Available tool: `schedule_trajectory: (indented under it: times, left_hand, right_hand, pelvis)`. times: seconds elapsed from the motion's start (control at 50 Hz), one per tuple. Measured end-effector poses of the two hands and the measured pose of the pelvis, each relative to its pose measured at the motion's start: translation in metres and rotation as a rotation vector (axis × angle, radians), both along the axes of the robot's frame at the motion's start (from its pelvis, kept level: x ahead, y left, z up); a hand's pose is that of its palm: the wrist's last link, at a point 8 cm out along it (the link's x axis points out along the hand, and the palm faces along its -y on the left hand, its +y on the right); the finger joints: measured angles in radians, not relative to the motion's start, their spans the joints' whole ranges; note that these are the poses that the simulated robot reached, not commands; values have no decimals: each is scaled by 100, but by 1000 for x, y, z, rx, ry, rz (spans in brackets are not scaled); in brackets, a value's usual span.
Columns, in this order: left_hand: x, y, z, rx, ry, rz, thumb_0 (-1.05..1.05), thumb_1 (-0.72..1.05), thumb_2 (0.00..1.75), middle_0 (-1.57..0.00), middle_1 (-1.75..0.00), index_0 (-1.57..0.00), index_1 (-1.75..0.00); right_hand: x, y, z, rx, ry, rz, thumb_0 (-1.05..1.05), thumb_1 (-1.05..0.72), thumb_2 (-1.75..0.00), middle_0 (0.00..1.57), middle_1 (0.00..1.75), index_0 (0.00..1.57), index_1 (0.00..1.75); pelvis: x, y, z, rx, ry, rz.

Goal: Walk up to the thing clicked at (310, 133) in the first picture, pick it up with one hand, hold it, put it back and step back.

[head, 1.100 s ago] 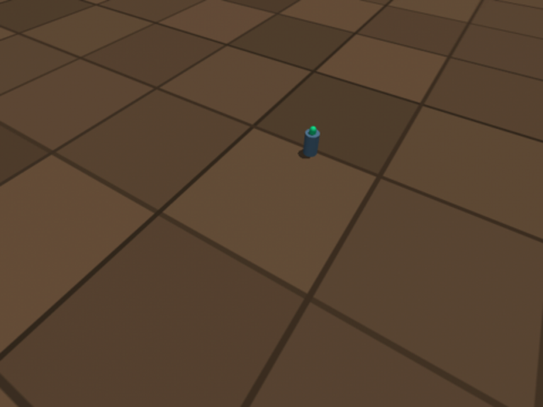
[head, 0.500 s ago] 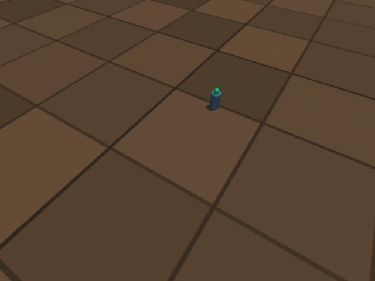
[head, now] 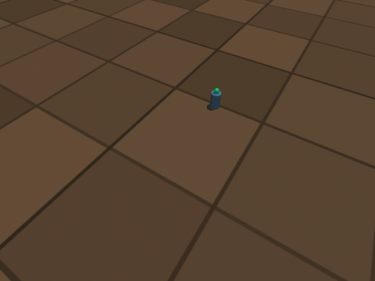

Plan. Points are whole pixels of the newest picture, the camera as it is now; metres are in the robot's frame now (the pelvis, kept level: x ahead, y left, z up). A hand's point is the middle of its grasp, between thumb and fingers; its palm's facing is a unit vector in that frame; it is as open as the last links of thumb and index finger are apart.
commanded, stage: stand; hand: left
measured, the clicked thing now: (215, 97) +1.52 -0.24 -0.69
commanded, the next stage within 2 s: walk up in 0.02 s
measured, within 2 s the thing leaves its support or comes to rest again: neither
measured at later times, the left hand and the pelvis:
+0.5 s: hand (119, 259) +0.20 +0.17 -0.14, palm faces -0.13 -0.91 -0.39, open 7.4 cm; pelvis +0.12 -0.10 -0.02, yaw -10 degrees
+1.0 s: hand (152, 155) +0.52 +0.12 -0.15, palm faces -0.36 -0.86 -0.36, open 7.4 cm; pelvis +0.36 -0.12 -0.01, yaw -17 degrees
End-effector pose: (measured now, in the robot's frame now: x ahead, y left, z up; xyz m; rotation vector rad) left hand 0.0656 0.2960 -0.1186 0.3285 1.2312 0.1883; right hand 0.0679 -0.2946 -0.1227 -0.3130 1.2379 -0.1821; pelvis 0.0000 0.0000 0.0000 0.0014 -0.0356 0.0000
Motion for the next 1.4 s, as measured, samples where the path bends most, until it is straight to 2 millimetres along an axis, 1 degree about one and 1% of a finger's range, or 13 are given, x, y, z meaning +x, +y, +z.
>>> schedule_trajectory:
  times: [0.08, 0.14, 0.26, 0.36, 0.42, 0.54, 0.66, 0.78, 0.94, 1.08, 1.2, 1.3, 1.4]
  left_hand:
    - [3, 2, 1, -14, -5, -17, 1, 90, 89, -20, -30, -21, -30]
    - [15, 5, 4, 0, 18, -59, 1, 90, 89, -20, -30, -21, -30]
    - [65, -7, 18, 28, -21, -125, 1, 90, 89, -20, -30, -20, -30]
    - [112, -33, 15, 92, -82, -160, 1, 90, 89, -20, -30, -20, -30]
    - [125, -54, 13, 84, -118, -143, 1, 90, 89, -20, -30, -20, -30]
    - [144, -86, 14, 25, -59, -146, 1, 90, 89, -20, -30, -21, -30]
    - [194, -95, -1, -18, -22, -177, 1, 90, 89, -21, -30, -21, -30]
    - [282, -89, -26, -23, -15, -237, 1, 90, 89, -21, -30, -21, -30]
    - [420, -115, -1, -19, -96, -363, 1, 90, 89, -20, -30, -20, -30]
    - [527, -161, 20, -3, -151, -441, 1, 90, 89, -20, -30, -20, -30]
    - [608, -215, 18, 24, -249, -458, 1, 90, 89, -20, -30, -20, -30]
    - [629, -243, 27, 1, -271, -419, 0, 90, 89, -20, -30, -21, -30]
    - [634, -243, 28, 4, -203, -389, 0, 90, 89, -21, -30, -21, -30]
  right_hand:
    - [2, -5, 3, 8, -50, -12, 0, -91, -90, 21, 30, 21, 30]
    - [-3, -23, 7, -10, -109, -50, 0, -90, -90, 21, 30, 21, 30]
    - [-20, -77, 8, -61, -69, -114, 0, -90, -90, 21, 30, 21, 30]
    - [-5, -131, -15, -88, -52, -153, 0, -90, -90, 21, 30, 21, 30]
    - [20, -144, -18, -79, -44, -154, 1, -91, -90, 21, 30, 20, 30]
    - [89, -143, 2, -26, -127, -113, 1, -91, -90, 20, 30, 20, 30]
    - [147, -141, 16, -34, -131, -101, 0, -91, -90, 21, 30, 21, 30]
    - [204, -140, 18, -103, -182, -139, 0, -91, -90, 21, 30, 21, 30]
    - [218, -136, 31, -91, -138, -263, 0, -90, -90, 21, 30, 21, 30]
    - [229, -156, 14, -50, -27, -325, 0, -90, -90, 21, 30, 21, 30]
    - [271, -194, -24, -16, 28, -351, 0, -90, -90, 21, 30, 21, 30]
    - [342, -216, -23, 9, -15, -314, 1, -91, -90, 21, 30, 21, 30]
    - [415, -234, -7, 10, -94, -260, 0, -91, -90, 21, 30, 21, 30]
  pelvis:
    - [3, -2, -2, 9, 11, -31]
    - [8, -8, -5, 12, 21, -66]
    - [36, -37, -9, 23, 6, -120]
    - [71, -75, -32, 4, -14, -152]
    - [88, -89, -32, -14, -16, -161]
    - [131, -102, -15, -25, -11, -190]
    - [188, -106, -14, -38, 7, -215]
    - [256, -97, -30, -9, 1, -246]
    - [329, -110, -11, 12, -2, -291]
    - [393, -139, -12, 23, -2, -311]
    - [451, -184, -34, 10, -8, -310]
    - [488, -202, -24, 5, -17, -315]
    - [525, -212, -13, -7, -2, -316]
